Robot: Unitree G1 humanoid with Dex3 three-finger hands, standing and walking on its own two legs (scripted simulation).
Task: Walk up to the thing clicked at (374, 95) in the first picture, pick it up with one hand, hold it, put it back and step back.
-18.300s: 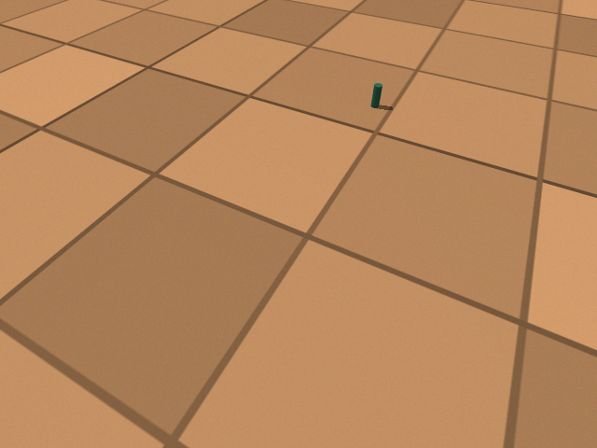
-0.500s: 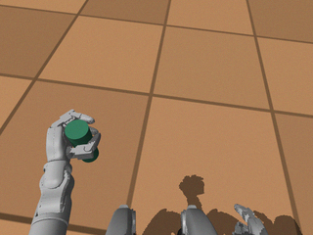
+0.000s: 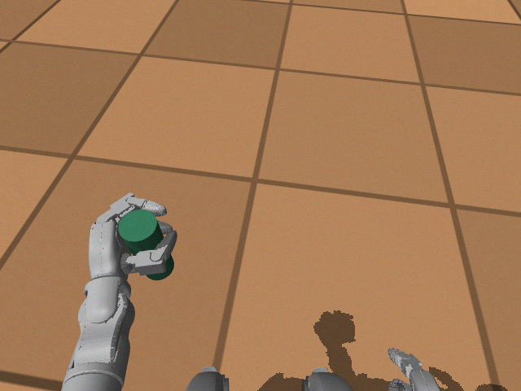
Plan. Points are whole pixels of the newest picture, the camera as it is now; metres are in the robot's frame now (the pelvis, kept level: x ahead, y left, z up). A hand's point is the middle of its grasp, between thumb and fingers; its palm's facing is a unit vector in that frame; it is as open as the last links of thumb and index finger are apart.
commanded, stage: lift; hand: left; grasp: from the side
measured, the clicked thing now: (149, 248) +0.34 +0.19 +0.00
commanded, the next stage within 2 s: hold in 0.20 s
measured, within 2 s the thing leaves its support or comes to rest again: neither
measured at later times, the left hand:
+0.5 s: hand (152, 230) +0.34 +0.17 +0.05, palm faces +0.18 -0.98 -0.04, open 6.9 cm
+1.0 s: hand (148, 228) +0.34 +0.17 +0.07, palm faces +0.18 -0.98 -0.04, open 6.9 cm
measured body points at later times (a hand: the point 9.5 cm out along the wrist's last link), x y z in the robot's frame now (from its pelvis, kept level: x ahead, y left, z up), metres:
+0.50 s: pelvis +0.01 +0.00 +0.02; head +0.07 +0.00 +0.46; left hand +0.33 +0.22 +0.06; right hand +0.14 -0.24 -0.10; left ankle +0.02 +0.14 -0.67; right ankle +0.01 -0.13 -0.67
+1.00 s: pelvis +0.01 +0.00 +0.03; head +0.05 +0.00 +0.48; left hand +0.32 +0.22 +0.07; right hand +0.14 -0.24 -0.08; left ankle +0.02 +0.14 -0.67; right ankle +0.01 -0.13 -0.67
